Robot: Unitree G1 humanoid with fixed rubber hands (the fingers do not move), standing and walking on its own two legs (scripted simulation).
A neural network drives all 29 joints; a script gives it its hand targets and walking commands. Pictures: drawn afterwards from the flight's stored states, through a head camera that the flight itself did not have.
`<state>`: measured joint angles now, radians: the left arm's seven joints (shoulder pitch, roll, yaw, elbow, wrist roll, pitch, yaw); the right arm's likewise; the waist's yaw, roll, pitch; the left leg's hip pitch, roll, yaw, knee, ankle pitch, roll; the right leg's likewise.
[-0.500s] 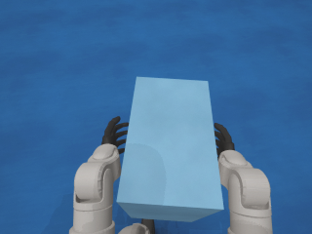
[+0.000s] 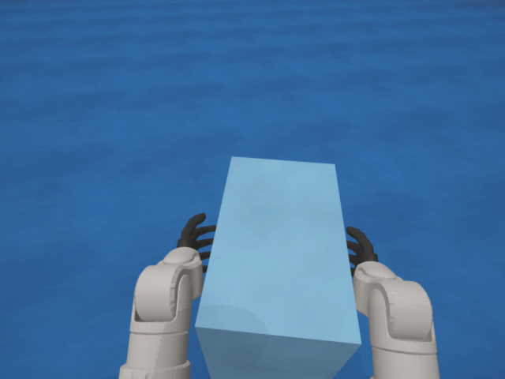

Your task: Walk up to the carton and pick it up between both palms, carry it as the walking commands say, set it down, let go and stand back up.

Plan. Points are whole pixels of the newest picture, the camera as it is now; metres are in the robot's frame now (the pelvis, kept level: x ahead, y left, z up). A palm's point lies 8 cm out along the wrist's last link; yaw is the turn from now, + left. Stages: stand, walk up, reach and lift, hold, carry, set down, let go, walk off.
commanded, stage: carry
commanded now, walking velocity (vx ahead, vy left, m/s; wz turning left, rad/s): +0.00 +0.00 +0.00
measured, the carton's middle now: (273, 277) +0.28 +0.00 +0.03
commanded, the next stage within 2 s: none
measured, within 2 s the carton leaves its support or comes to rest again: neither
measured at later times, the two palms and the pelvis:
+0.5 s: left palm (174, 274) +0.26 +0.15 +0.06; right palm (345, 282) +0.26 -0.11 +0.07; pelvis -0.01 +0.02 -0.01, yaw +1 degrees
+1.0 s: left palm (131, 288) +0.25 +0.23 +0.03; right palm (292, 287) +0.27 -0.03 +0.02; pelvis -0.03 +0.07 +0.00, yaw +3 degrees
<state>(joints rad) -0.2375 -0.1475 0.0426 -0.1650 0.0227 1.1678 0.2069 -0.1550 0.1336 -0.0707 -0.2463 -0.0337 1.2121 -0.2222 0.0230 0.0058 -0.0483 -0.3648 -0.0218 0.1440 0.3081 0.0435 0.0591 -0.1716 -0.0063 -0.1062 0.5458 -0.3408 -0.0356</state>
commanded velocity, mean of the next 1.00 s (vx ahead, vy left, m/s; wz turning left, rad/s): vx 0.00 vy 0.00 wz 0.00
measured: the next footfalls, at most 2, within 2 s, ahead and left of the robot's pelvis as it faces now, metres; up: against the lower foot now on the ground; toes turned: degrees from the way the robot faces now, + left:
left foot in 0.72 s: +0.10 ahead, +0.08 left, +0.00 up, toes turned +7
right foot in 1.24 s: -0.01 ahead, -0.04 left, +0.00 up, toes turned -2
